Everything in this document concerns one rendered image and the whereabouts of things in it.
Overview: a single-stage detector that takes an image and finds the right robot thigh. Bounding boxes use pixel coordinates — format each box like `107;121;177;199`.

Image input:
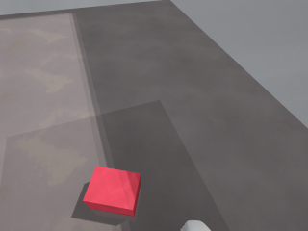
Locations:
180;220;211;231

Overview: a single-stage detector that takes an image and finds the carton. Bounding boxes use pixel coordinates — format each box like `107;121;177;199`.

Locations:
83;166;141;217

